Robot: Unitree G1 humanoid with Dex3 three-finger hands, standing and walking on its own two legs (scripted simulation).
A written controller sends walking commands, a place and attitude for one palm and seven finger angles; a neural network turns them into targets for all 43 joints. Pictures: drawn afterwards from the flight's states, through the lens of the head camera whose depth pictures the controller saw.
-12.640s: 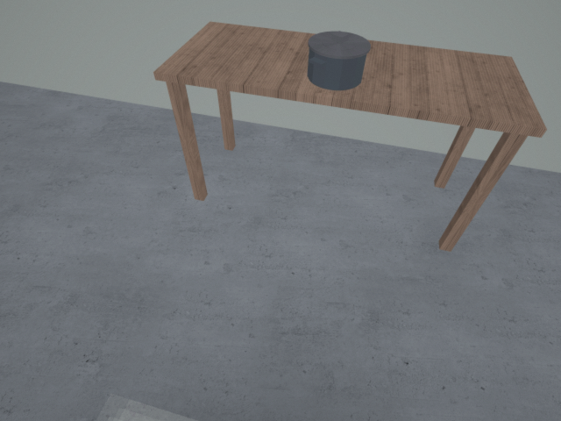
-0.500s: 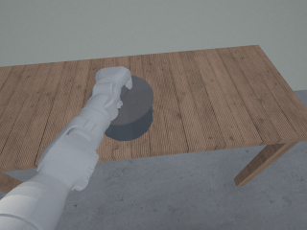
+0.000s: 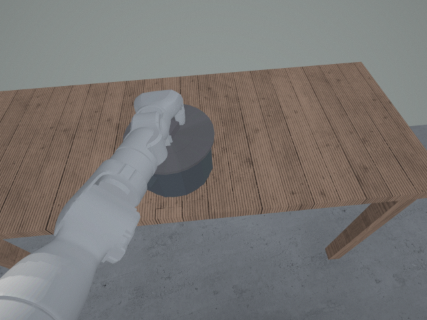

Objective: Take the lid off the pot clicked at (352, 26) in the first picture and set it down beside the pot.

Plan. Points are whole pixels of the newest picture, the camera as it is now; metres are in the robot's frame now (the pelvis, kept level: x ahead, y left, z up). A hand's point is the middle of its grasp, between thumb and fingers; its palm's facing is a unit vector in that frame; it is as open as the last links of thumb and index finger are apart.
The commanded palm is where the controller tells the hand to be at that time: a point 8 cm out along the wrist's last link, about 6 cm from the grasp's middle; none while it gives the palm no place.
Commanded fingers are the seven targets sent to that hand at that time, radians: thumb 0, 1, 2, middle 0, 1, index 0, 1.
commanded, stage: close the fingers and squeeze the knob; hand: left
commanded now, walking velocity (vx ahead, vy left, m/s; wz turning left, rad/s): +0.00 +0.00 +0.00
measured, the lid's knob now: (167, 128) +0.51 +0.07 +0.05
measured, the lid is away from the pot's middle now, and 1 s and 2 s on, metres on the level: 0.00 0.01 0.01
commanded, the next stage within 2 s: lift the lid straight up in 0.66 s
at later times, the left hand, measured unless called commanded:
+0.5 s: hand (162, 130) +0.48 +0.08 +0.08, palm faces -0.32 -0.05 -0.94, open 7.7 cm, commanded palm +0.48 +0.08 +0.13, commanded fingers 0.00 0.58 0.89 -0.86 -1.04 -0.79 -1.00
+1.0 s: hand (159, 130) +0.47 +0.08 +0.08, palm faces -0.30 -0.06 -0.95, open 7.7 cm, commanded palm +0.47 +0.08 +0.15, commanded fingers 0.00 0.67 0.94 -0.94 -1.07 -0.84 -1.02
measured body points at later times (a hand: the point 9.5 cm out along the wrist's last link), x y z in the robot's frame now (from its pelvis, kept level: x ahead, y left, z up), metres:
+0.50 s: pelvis +0.00 +0.00 +0.00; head +0.05 -0.02 +0.45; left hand +0.49 +0.08 +0.13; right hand +0.05 -0.26 -0.14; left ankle -0.04 +0.09 -0.73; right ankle -0.01 -0.12 -0.73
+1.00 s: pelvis +0.00 +0.01 +0.00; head +0.04 -0.02 +0.45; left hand +0.48 +0.08 +0.14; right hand +0.05 -0.25 -0.15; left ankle -0.04 +0.09 -0.73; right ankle -0.01 -0.12 -0.73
